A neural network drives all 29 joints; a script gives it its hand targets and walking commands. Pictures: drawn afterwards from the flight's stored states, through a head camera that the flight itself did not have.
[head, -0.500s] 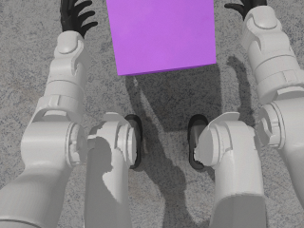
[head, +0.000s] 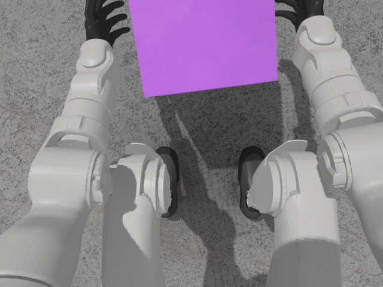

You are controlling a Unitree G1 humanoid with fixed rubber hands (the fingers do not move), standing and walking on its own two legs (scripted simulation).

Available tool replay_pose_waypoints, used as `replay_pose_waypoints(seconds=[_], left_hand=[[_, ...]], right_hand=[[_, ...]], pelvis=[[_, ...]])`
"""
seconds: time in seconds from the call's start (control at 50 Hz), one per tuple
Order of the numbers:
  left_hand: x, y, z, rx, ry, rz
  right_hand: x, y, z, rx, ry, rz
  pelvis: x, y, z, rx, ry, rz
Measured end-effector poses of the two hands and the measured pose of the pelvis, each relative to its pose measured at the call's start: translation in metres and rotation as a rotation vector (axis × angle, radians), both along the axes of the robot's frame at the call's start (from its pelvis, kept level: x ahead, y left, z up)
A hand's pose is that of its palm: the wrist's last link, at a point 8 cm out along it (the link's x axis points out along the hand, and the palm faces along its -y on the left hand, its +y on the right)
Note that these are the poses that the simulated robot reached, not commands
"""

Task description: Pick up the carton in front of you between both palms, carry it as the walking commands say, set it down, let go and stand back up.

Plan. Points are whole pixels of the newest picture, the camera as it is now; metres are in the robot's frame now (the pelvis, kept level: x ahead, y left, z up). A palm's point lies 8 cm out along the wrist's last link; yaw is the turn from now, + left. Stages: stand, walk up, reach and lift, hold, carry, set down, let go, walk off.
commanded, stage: reach and lift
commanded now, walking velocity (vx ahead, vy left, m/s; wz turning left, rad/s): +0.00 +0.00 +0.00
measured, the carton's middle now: (202, 39) +0.51 +0.00 -0.25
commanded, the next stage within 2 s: none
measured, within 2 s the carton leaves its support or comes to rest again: leaves its support in 0.46 s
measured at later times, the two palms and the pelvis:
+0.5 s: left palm (111, 28) +0.51 +0.16 -0.16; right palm (295, 12) +0.52 -0.15 -0.17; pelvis -0.01 +0.00 -0.01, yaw +0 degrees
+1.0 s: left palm (33, 12) +0.48 +0.15 +0.04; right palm out of the picture +0.48 -0.15 +0.04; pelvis +0.00 +0.00 +0.10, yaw -2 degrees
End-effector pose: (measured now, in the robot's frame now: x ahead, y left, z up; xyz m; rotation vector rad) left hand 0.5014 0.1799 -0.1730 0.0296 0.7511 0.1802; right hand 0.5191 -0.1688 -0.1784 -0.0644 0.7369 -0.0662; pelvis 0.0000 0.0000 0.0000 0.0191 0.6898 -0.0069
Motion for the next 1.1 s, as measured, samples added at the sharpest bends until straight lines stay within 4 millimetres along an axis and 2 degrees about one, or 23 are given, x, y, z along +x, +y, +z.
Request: replay_pose_waypoints(seconds=[0.08, 0.16, 0.28, 0.42, 0.5, 0.56, 0.62, 0.72, 0.8, 0.98, 1.1], left_hand=[[0.002, -0.005, 0.0, -0.001, -0.005, -0.018], [0.008, -0.02, 0.0, -0.015, -0.013, -0.034], [0.008, -0.023, 0.0, -0.009, -0.015, 0.014], [0.011, -0.023, 0.002, -0.01, 0.0, 0.019], [0.013, -0.024, 0.012, -0.014, -0.01, 0.011], [0.009, -0.028, 0.031, -0.024, -0.041, 0.01], [0.003, -0.032, 0.059, -0.033, -0.065, 0.005], [-0.006, -0.039, 0.115, -0.058, -0.086, 0.002], [-0.011, -0.045, 0.153, -0.074, -0.078, -0.011], [-0.025, -0.031, 0.207, -0.064, -0.077, 0.012], [-0.028, -0.033, 0.238, -0.072, -0.087, 0.006]], right_hand=[[0.002, 0.008, -0.001, 0.003, -0.006, 0.017], [0.006, 0.023, 0.0, 0.015, -0.016, 0.036], [0.006, 0.024, 0.0, 0.008, -0.016, 0.014], [0.009, 0.025, 0.002, 0.003, 0.001, 0.016], [0.006, 0.023, 0.01, -0.005, -0.009, 0.016], [0.003, 0.019, 0.033, 0.005, -0.039, 0.002], [-0.005, 0.015, 0.064, 0.015, -0.062, -0.024], [-0.021, 0.008, 0.122, 0.038, -0.08, -0.077], [-0.031, 0.008, 0.158, 0.057, -0.07, -0.087], [-0.037, 0.02, 0.211, 0.061, -0.065, -0.06], [-0.044, 0.019, 0.242, 0.06, -0.076, -0.074]], pelvis=[[-0.003, 0.0, 0.002, 0.001, 0.001, 0.002], [-0.005, -0.001, 0.003, 0.0, -0.001, 0.005], [-0.008, -0.001, 0.003, 0.001, -0.005, 0.002], [-0.011, -0.002, -0.008, 0.005, -0.029, 0.001], [-0.01, -0.001, -0.011, 0.0, -0.051, -0.002], [-0.008, 0.001, -0.008, -0.005, -0.069, -0.013], [-0.005, 0.003, 0.001, -0.006, -0.072, -0.024], [-0.002, 0.006, 0.027, -0.005, -0.044, -0.035], [-0.002, 0.007, 0.05, -0.004, -0.017, -0.036], [0.001, 0.004, 0.097, 0.003, 0.026, -0.03], [0.01, 0.003, 0.124, -0.007, 0.026, -0.024]])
